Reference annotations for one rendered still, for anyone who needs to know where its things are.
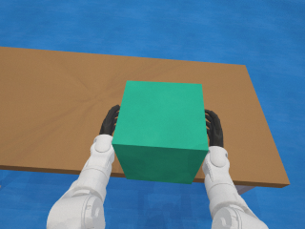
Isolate left robot forearm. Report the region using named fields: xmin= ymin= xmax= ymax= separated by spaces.
xmin=46 ymin=135 xmax=114 ymax=229

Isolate table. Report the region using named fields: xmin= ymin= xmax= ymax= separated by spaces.
xmin=0 ymin=46 xmax=291 ymax=195

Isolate left robot upper arm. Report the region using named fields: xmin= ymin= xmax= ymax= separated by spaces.
xmin=47 ymin=195 xmax=106 ymax=229

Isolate carton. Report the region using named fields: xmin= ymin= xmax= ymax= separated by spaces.
xmin=112 ymin=80 xmax=209 ymax=184

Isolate right robot upper arm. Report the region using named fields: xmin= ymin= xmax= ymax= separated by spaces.
xmin=211 ymin=206 xmax=269 ymax=229

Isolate right robot forearm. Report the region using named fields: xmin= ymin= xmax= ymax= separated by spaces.
xmin=202 ymin=146 xmax=259 ymax=220

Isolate robot right hand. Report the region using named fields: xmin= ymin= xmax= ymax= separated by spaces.
xmin=204 ymin=109 xmax=224 ymax=148

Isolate robot left hand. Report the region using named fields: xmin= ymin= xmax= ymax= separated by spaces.
xmin=99 ymin=104 xmax=121 ymax=136

